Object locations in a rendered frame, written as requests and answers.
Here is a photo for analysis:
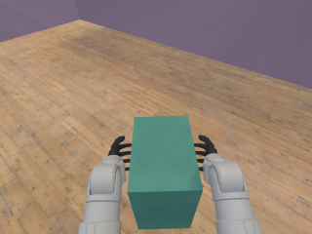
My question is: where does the robot right forearm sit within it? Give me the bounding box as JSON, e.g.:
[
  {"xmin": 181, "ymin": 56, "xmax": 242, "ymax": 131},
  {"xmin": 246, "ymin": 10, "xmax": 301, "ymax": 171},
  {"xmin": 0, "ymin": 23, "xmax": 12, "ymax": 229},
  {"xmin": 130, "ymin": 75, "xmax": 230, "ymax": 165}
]
[{"xmin": 203, "ymin": 153, "xmax": 262, "ymax": 234}]

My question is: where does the carton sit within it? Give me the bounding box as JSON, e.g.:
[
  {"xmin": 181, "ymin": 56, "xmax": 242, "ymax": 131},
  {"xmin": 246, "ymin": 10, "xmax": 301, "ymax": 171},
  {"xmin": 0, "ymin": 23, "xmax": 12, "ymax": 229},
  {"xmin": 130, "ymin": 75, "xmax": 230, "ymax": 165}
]
[{"xmin": 127, "ymin": 115, "xmax": 203, "ymax": 230}]

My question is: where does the right robot hand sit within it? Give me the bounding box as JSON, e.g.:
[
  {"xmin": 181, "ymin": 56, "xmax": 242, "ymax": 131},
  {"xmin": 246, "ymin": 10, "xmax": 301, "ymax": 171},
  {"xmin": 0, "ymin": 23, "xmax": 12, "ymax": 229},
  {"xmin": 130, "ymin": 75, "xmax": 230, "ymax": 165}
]
[{"xmin": 194, "ymin": 135, "xmax": 217, "ymax": 172}]

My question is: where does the left robot hand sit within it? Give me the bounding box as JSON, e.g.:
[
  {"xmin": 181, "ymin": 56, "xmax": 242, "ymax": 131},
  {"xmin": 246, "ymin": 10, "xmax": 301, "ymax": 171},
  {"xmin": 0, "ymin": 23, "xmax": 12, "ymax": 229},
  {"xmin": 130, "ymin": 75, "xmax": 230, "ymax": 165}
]
[{"xmin": 108, "ymin": 136, "xmax": 132, "ymax": 171}]

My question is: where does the robot left forearm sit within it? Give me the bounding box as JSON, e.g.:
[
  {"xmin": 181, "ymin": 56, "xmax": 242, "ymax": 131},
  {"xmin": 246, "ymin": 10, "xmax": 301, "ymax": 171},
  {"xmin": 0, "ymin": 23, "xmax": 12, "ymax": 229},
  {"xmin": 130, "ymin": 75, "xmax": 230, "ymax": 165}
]
[{"xmin": 77, "ymin": 155, "xmax": 126, "ymax": 234}]

